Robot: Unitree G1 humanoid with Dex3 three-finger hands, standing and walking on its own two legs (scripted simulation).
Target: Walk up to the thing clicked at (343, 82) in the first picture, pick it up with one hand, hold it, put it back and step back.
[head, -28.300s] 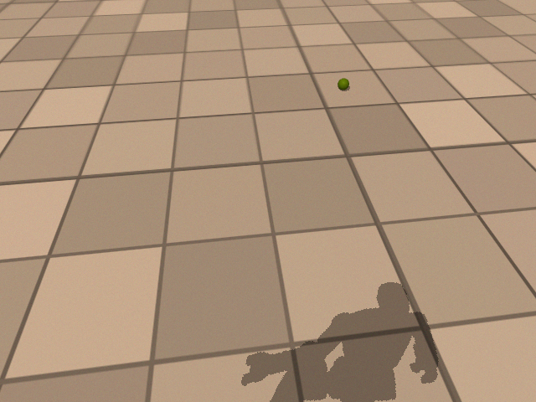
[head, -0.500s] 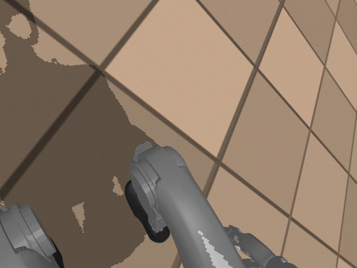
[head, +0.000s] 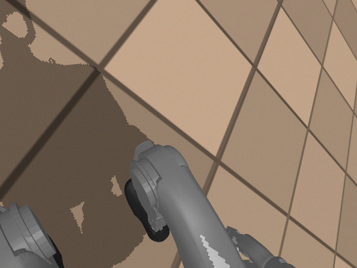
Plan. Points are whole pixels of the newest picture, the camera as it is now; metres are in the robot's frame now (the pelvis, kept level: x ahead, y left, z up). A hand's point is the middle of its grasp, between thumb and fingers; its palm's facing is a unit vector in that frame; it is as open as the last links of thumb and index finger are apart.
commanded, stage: close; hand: left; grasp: from above
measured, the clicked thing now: out of the picture +0.49 +0.34 -0.28
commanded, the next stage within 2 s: settle in 0.50 s
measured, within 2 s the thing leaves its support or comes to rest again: leaves its support in 0.92 s
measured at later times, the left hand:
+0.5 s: hand out of the picture +0.48 +0.33 -0.25, palm faces -0.43 -0.15 -0.89, open 10.5 cm
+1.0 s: hand out of the picture +0.49 +0.34 -0.23, palm faces -0.39 -0.15 -0.91, open 10.4 cm
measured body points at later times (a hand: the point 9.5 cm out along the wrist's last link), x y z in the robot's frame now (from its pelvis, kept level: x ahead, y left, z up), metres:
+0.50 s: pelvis +0.00 +0.00 +0.00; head +0.29 +0.13 +0.31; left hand +0.49 +0.34 -0.20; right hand +0.05 -0.24 -0.05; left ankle +0.06 +0.14 -0.28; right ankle +0.12 -0.13 -0.28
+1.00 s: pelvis +0.00 +0.00 +0.00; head +0.29 +0.13 +0.32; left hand +0.50 +0.34 -0.18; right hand +0.04 -0.25 -0.05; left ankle +0.06 +0.14 -0.28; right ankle +0.12 -0.13 -0.28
